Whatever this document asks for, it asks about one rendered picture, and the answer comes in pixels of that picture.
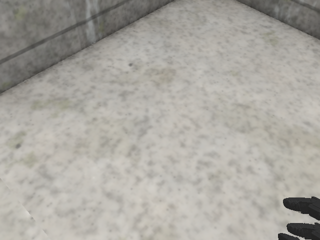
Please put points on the right robot hand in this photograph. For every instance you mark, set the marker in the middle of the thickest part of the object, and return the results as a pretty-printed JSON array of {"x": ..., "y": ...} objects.
[{"x": 304, "y": 205}]

